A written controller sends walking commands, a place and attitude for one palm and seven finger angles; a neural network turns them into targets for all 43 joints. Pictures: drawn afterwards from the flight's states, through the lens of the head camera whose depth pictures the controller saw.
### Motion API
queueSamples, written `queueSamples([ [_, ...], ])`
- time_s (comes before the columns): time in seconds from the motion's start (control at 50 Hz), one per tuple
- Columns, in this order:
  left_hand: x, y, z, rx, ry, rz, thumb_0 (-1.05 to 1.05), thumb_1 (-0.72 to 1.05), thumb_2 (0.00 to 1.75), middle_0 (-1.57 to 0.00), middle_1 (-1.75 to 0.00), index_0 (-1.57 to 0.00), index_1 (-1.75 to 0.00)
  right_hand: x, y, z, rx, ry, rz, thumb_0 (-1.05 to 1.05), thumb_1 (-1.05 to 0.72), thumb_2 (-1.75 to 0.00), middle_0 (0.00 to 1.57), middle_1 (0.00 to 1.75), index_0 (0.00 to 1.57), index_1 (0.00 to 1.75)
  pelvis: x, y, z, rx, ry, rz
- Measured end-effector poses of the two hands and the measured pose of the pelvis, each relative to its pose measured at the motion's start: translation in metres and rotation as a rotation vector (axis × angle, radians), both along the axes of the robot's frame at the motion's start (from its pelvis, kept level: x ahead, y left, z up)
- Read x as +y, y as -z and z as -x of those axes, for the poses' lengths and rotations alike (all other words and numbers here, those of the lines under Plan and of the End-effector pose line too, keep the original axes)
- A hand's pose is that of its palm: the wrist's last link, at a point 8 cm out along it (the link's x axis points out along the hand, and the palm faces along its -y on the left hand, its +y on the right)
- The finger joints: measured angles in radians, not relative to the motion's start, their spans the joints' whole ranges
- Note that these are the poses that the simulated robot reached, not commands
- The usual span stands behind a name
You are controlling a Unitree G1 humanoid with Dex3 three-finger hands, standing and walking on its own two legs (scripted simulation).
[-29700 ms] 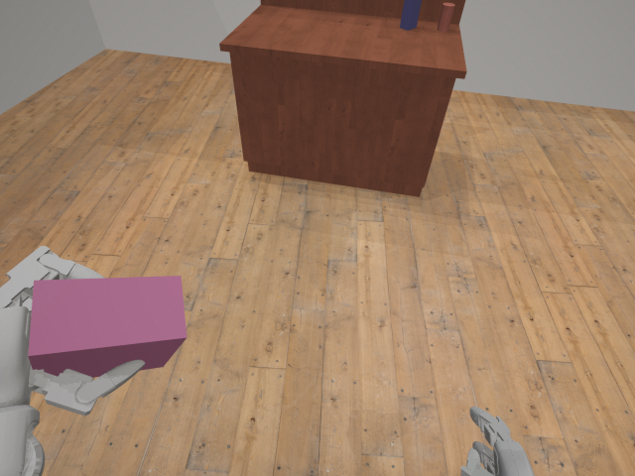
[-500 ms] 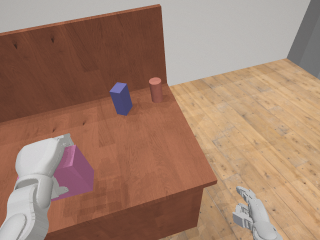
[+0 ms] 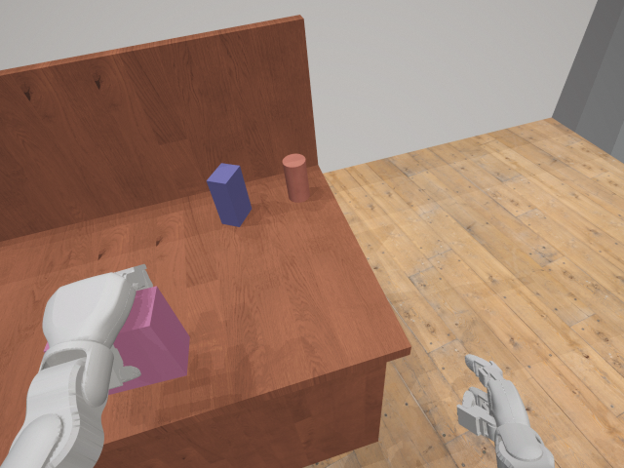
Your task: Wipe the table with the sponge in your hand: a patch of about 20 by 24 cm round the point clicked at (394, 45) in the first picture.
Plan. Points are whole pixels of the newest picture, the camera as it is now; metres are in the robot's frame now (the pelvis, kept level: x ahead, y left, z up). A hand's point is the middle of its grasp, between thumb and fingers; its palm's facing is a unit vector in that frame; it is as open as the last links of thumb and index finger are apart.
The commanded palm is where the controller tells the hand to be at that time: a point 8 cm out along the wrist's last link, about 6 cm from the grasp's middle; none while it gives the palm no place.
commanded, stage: move the sponge above the wiping area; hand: left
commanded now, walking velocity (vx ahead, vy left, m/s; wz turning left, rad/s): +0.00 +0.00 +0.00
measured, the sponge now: (132, 351) +0.22 +0.28 +0.05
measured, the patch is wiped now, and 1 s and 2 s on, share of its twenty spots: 0.00 0.00 0.00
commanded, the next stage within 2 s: none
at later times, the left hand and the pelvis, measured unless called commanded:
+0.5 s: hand (134, 330) +0.23 +0.28 +0.07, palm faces -0.01 -0.09 -1.00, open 10.3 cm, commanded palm +0.20 +0.27 +0.13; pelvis +0.00 +0.00 +0.00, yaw -1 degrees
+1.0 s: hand (139, 335) +0.24 +0.28 +0.05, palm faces -0.03 -0.11 -0.99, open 10.3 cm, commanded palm +0.21 +0.27 +0.12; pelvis +0.01 +0.01 +0.00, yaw -1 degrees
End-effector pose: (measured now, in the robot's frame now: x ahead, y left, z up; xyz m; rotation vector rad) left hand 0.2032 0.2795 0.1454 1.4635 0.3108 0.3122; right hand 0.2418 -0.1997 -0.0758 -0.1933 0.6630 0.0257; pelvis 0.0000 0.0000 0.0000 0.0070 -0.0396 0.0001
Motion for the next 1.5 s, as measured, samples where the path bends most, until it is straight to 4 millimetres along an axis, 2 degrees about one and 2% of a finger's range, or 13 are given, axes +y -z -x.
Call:
queueSamples([
  [0.44, -0.006, 0.018, -0.01, 0.025, 0.002, 0.006, -0.01, -0.52, 1.03, -0.7, -1.32, -0.74, -1.31, -0.016, 0.008, 0.016, 0.032, 0.049, 0.009, 0.01, -0.9, -0.9, 0.2, 0.3, 0.2, 0.3, -0.004, 0.001, 0.002, 0.009, 0.01, -0.003],
  [0.96, 0.001, 0.038, -0.017, 0.045, -0.021, 0.025, -0.01, -0.52, 1.03, -0.7, -1.32, -0.73, -1.31, -0.006, 0.005, 0.005, 0.035, 0.05, 0.005, 0.01, -0.9, -0.9, 0.2, 0.3, 0.2, 0.3, 0.005, 0.0, -0.007, 0.027, 0.011, 0.002],
  [1.24, -0.009, 0.049, -0.019, 0.056, -0.006, 0.03, -0.01, -0.52, 1.03, -0.7, -1.32, -0.73, -1.31, 0.005, 0.005, 0.004, 0.044, 0.035, -0.008, 0.01, -0.9, -0.9, 0.2, 0.3, 0.2, 0.3, 0.008, 0.001, -0.006, 0.028, 0.009, 0.002],
  [1.38, -0.011, 0.051, -0.028, 0.056, -0.009, 0.026, -0.01, -0.52, 1.03, -0.7, -1.32, -0.73, -1.31, 0.003, 0.006, 0.007, 0.045, 0.046, -0.014, 0.01, -0.9, -0.9, 0.2, 0.3, 0.2, 0.3, 0.007, 0.001, -0.006, 0.032, 0.01, 0.002],
  [1.5, -0.014, 0.055, -0.028, 0.064, -0.012, 0.032, -0.01, -0.52, 1.03, -0.7, -1.32, -0.73, -1.31, -0.006, 0.007, 0.01, 0.057, 0.063, -0.012, 0.01, -0.9, -0.9, 0.2, 0.3, 0.2, 0.3, 0.006, 0.001, -0.008, 0.036, 0.016, 0.001],
])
